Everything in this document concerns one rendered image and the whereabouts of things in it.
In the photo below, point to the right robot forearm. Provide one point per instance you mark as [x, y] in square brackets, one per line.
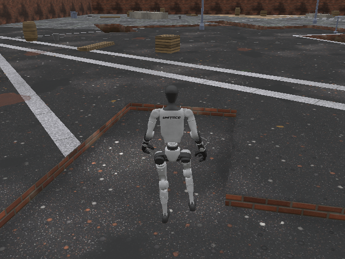
[199, 142]

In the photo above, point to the left robot hand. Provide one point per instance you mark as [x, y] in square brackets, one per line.
[144, 149]

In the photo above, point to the right robot hand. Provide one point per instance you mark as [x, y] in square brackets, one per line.
[204, 154]

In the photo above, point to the right robot shin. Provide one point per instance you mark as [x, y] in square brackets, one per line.
[190, 187]

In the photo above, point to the robot left upper arm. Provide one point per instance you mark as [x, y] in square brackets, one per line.
[152, 121]

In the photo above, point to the robot right upper arm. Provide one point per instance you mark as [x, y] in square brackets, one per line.
[192, 122]

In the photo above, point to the humanoid robot head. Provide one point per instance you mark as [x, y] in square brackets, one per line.
[171, 93]

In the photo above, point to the left robot forearm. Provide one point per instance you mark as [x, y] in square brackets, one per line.
[146, 140]

